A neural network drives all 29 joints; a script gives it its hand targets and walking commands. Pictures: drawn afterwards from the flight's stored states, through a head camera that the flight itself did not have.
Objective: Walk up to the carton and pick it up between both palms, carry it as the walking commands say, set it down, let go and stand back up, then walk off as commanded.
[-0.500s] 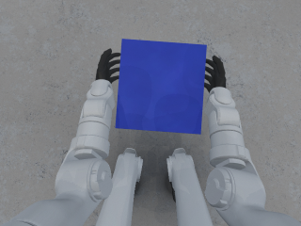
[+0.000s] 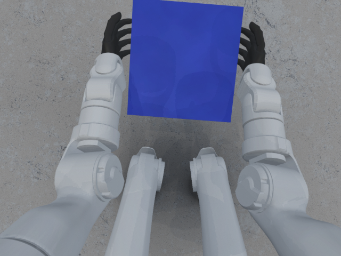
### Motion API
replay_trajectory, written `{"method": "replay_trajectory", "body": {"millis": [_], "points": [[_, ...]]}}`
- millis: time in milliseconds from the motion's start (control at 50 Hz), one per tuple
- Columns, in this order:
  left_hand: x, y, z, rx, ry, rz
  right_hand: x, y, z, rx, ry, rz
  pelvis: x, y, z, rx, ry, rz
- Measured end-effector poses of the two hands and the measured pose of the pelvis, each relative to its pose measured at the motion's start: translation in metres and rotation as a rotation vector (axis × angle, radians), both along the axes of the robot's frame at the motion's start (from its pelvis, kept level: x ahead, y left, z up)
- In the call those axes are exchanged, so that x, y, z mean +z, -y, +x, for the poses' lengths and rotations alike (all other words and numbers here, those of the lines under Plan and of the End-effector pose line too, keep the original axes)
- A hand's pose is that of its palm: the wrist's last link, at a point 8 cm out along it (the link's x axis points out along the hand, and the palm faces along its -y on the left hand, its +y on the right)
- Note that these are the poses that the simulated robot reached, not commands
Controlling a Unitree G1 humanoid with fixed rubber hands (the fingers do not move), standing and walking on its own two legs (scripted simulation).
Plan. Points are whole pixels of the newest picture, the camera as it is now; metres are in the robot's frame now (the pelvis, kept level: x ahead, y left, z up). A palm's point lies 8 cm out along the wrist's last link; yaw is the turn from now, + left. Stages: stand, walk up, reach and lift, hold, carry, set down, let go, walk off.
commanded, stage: set down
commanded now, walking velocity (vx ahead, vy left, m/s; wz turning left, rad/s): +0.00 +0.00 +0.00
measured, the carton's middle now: (180, 71) +0.49 -0.01 -0.18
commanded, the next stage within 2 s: none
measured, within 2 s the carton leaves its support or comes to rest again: rests again in 1.72 s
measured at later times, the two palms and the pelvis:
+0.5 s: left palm (123, 57) +0.53 +0.14 -0.19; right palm (238, 66) +0.51 -0.15 -0.19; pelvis +0.00 +0.00 -0.06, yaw +0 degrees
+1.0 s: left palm (129, 59) +0.55 +0.14 -0.25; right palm (231, 67) +0.53 -0.15 -0.26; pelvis +0.00 +0.00 -0.10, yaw +0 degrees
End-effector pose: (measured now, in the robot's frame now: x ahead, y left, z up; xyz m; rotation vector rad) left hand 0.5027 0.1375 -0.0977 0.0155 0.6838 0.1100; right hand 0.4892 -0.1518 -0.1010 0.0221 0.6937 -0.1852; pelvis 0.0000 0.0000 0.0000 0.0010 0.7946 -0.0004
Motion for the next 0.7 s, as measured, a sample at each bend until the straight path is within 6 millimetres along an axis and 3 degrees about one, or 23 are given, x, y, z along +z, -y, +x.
{"method": "replay_trajectory", "body": {"millis": [700], "points": [[-0.126,0.000,0.033,-0.029,-0.029,0.022,-0.124,0.001,0.032,0.011,-0.030,-0.019,-0.080,-0.002,-0.004,0.006,0.010,-0.011]]}}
